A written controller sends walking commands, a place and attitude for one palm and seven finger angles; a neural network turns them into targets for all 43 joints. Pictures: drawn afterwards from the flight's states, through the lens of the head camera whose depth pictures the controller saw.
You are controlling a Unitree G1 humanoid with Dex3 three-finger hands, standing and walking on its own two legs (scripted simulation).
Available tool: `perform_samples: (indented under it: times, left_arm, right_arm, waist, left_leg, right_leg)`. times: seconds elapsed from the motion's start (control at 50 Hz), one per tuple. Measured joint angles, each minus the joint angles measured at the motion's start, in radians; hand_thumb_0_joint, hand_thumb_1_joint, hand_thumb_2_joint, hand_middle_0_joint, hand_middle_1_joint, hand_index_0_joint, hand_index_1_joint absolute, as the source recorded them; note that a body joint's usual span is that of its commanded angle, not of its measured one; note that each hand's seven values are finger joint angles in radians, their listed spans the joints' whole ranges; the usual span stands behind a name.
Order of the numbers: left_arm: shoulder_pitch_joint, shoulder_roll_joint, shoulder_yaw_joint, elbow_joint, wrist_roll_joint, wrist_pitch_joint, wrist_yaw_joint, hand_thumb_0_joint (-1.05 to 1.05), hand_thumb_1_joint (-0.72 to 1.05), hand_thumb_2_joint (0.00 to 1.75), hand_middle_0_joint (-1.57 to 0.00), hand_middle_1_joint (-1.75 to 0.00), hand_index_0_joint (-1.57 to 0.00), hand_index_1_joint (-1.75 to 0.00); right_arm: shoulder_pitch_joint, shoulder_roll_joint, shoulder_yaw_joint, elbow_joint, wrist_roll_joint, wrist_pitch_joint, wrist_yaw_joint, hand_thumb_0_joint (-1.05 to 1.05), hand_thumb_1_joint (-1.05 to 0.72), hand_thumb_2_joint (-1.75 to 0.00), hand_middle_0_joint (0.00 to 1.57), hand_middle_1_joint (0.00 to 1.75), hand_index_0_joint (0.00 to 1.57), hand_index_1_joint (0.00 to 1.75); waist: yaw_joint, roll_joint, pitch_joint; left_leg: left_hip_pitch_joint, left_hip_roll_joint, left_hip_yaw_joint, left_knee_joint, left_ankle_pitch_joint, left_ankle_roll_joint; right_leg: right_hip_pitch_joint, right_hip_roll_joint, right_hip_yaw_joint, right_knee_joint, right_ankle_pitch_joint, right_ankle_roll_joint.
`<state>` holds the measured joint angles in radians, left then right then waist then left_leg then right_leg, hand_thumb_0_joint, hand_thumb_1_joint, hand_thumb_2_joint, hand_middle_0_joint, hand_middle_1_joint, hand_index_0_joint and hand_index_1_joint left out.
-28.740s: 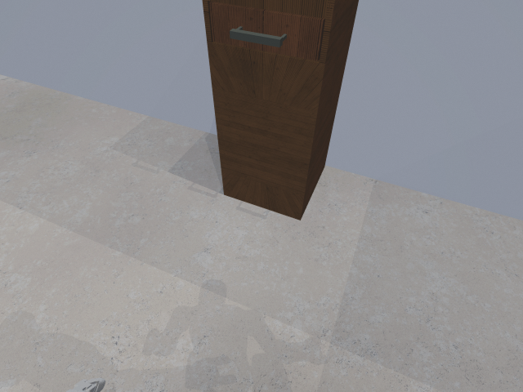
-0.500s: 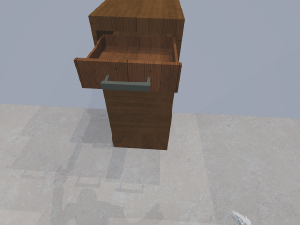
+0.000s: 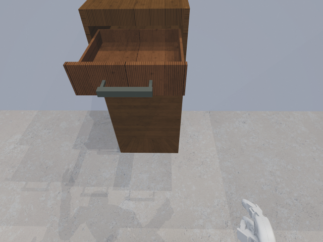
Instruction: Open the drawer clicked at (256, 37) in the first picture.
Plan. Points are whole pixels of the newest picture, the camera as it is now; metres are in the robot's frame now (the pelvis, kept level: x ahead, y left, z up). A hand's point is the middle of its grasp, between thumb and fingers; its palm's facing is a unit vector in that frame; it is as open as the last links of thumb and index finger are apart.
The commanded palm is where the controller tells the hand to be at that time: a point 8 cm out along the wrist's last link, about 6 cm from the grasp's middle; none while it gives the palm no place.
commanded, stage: let the arm hang, fingers relaxed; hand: left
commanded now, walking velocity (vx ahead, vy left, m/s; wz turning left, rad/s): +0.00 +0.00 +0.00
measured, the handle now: (126, 87) +0.55 +0.14 +0.10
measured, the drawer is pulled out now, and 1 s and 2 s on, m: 0.30 0.30 0.30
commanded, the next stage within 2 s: look to check the result in 1.14 s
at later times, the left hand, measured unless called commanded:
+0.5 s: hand out of the picture -0.08 +0.19 -0.18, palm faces +0.07 -0.97 -0.21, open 7.0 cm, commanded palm none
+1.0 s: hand out of the picture -0.01 +0.20 -0.17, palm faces +0.02 -0.97 -0.24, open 7.4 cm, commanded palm none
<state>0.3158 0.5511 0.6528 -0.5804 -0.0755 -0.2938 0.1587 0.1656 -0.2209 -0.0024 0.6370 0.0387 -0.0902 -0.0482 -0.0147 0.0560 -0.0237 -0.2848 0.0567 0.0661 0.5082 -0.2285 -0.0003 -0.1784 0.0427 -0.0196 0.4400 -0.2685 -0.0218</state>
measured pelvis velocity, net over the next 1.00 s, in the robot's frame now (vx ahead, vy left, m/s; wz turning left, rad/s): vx -0.03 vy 0.00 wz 0.01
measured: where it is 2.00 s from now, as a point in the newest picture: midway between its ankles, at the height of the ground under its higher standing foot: outside the picture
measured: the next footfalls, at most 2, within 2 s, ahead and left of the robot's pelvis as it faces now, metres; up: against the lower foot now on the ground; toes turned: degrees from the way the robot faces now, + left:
none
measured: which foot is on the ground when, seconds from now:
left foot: down 0.00-1.00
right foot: down 0.00-1.00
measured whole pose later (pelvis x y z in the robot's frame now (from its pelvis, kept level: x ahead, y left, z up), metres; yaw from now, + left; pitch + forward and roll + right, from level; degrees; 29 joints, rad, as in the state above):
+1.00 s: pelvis -0.03 +0.00 +0.00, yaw +1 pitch -2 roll +0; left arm 0.24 0.19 0.01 1.10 0.01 0.00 0.02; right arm 0.26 -0.19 -0.02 1.11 -0.02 0.02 -0.02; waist -0.02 0.03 0.04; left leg -0.24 0.01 0.04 0.42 -0.14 0.01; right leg -0.18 0.01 -0.02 0.44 -0.23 -0.02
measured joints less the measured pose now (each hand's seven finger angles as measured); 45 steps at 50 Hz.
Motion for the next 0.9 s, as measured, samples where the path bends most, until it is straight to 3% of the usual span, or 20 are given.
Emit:
perform_samples:
  times: [0.04,0.08,0.1,0.18,0.22,0.28,0.32,0.36,0.46,0.7,0.9]
  left_arm:
    - [0.002,-0.040,-0.024,0.051,-0.004,0.033,-0.002,0.01,0.89,0.90,-0.22,-0.30,-0.21,-0.31]
    - [-0.037,-0.063,-0.149,0.217,0.023,0.047,-0.034,0.00,0.90,0.90,-0.21,-0.30,-0.20,-0.31]
    - [-0.062,-0.081,-0.226,0.338,0.037,0.092,-0.061,0.00,0.90,0.90,-0.20,-0.30,-0.20,-0.30]
    - [-0.109,-0.194,-0.474,0.862,0.083,0.295,-0.139,0.00,0.91,0.90,-0.19,-0.30,-0.19,-0.30]
    - [-0.100,-0.269,-0.568,1.074,0.098,0.347,-0.162,0.01,0.92,0.90,-0.19,-0.30,-0.19,-0.30]
    - [-0.046,-0.376,-0.664,1.298,0.106,0.372,-0.176,0.01,0.92,0.89,-0.20,-0.30,-0.19,-0.30]
    - [-0.020,-0.405,-0.631,1.376,0.087,0.359,-0.138,-0.01,0.99,0.89,-0.21,-0.30,-0.20,-0.30]
    - [-0.011,-0.374,-0.625,1.436,0.086,0.345,-0.136,-0.03,1.04,0.89,-0.22,-0.30,-0.21,-0.30]
    - [0.024,-0.335,-0.630,1.576,0.084,0.343,-0.144,-0.02,1.01,0.89,-0.21,-0.30,-0.21,-0.30]
    - [0.031,-0.341,-0.633,1.708,0.086,0.315,-0.144,0.01,0.92,0.89,-0.21,-0.30,-0.20,-0.30]
    - [-0.046,-0.352,-0.634,1.695,0.086,0.301,-0.137,0.01,0.91,0.90,-0.20,-0.30,-0.20,-0.30]
  right_arm:
    - [-0.001,-0.005,-0.002,-0.012,0.002,0.001,0.004,0.01,-0.90,-0.90,0.20,0.30,0.20,0.30]
    - [-0.009,-0.033,-0.008,0.043,0.002,-0.047,0.029,0.01,-0.90,-0.90,0.20,0.30,0.20,0.30]
    - [-0.022,-0.051,-0.011,0.080,-0.006,-0.048,0.040,0.01,-0.90,-0.90,0.20,0.30,0.20,0.30]
    - [-0.076,-0.094,-0.011,0.164,-0.043,0.020,0.053,0.00,-0.90,-0.90,0.20,0.30,0.20,0.30]
    - [-0.076,-0.092,-0.009,0.184,-0.054,0.048,0.051,0.00,-0.90,-0.90,0.20,0.30,0.20,0.30]
    - [-0.028,-0.065,-0.005,0.224,-0.062,0.089,0.048,0.00,-0.90,-0.90,0.20,0.30,0.20,0.30]
    - [0.022,-0.037,-0.002,0.259,-0.065,0.110,0.045,0.00,-0.90,-0.90,0.20,0.30,0.20,0.30]
    - [0.064,-0.012,0.004,0.303,-0.066,0.122,0.040,0.00,-0.90,-0.90,0.20,0.29,0.20,0.30]
    - [0.130,0.023,0.002,0.390,-0.066,0.146,0.029,0.01,-0.90,-0.90,0.20,0.29,0.20,0.30]
    - [0.127,0.037,-0.017,0.444,-0.059,0.125,0.029,0.00,-0.90,-0.90,0.20,0.30,0.20,0.30]
    - [0.097,0.036,-0.020,0.463,-0.062,0.114,0.031,0.00,-0.90,-0.90,0.20,0.30,0.20,0.30]
  waist:
    - [-0.007,0.008,-0.005]
    - [0.003,0.013,-0.025]
    - [0.010,0.016,-0.034]
    - [-0.003,0.027,-0.031]
    - [-0.020,0.026,0.000]
    - [-0.028,-0.019,0.046]
    - [-0.014,-0.056,0.078]
    - [0.007,-0.078,0.109]
    - [0.025,-0.075,0.120]
    - [0.014,0.007,0.086]
    - [0.002,-0.009,0.051]
  left_leg:
    - [-0.001,0.001,0.001,-0.006,0.006,0.002]
    - [-0.034,-0.012,-0.002,0.012,0.009,0.007]
    - [-0.045,-0.023,0.001,0.020,0.010,0.011]
    - [-0.082,-0.057,0.025,0.057,0.007,0.026]
    - [-0.086,-0.053,0.024,0.073,0.006,0.023]
    - [-0.083,-0.054,-0.007,0.097,-0.054,0.014]
    - [-0.082,-0.048,-0.040,0.101,-0.058,0.011]
    - [-0.066,-0.034,-0.062,0.072,0.050,0.002]
    - [-0.037,-0.023,-0.080,0.032,0.046,-0.008]
    - [0.007,-0.043,-0.042,-0.069,0.104,0.015]
    - [0.031,-0.046,-0.027,-0.077,0.092,0.015]
  right_leg:
    - [0.001,0.001,0.002,-0.013,0.010,0.001]
    - [-0.044,-0.013,-0.005,0.038,-0.004,0.004]
    - [-0.067,-0.025,-0.003,0.075,-0.020,0.006]
    - [-0.153,-0.062,0.018,0.210,-0.073,0.013]
    - [-0.155,-0.060,0.016,0.222,-0.061,0.008]
    - [-0.132,-0.050,0.000,0.207,-0.065,-0.004]
    - [-0.111,-0.036,-0.024,0.182,-0.055,-0.015]
    - [-0.087,-0.020,-0.043,0.160,-0.041,-0.022]
    - [-0.032,-0.005,-0.058,0.063,0.011,-0.018]
    - [-0.019,-0.027,-0.024,0.010,0.052,-0.002]
    - [-0.004,-0.031,-0.009,0.013,0.039,0.002]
